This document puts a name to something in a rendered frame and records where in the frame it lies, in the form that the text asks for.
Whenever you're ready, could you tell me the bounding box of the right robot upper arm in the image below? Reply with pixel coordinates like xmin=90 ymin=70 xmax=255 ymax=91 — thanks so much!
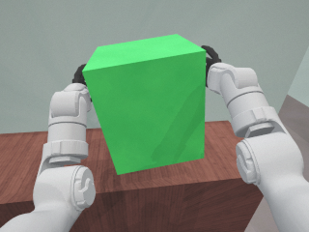
xmin=236 ymin=131 xmax=309 ymax=232

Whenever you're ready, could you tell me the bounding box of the left robot forearm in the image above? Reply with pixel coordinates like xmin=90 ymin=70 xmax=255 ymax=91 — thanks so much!
xmin=33 ymin=83 xmax=92 ymax=206

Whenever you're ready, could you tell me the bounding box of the robot right hand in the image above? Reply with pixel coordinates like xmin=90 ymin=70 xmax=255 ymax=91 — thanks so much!
xmin=201 ymin=45 xmax=222 ymax=87

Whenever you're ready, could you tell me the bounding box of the robot left hand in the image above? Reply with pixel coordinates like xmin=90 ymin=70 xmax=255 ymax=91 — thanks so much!
xmin=72 ymin=64 xmax=92 ymax=102

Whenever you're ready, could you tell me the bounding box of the pedestal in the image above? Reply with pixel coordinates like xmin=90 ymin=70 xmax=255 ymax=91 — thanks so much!
xmin=0 ymin=120 xmax=264 ymax=232

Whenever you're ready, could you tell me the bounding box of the carton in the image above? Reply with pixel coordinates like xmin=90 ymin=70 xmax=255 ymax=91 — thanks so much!
xmin=82 ymin=34 xmax=207 ymax=175

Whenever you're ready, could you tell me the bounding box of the right robot forearm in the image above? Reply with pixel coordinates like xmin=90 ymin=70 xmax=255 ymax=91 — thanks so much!
xmin=207 ymin=62 xmax=304 ymax=173

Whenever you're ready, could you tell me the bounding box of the left robot upper arm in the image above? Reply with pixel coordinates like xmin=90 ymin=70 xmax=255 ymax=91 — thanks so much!
xmin=0 ymin=165 xmax=96 ymax=232

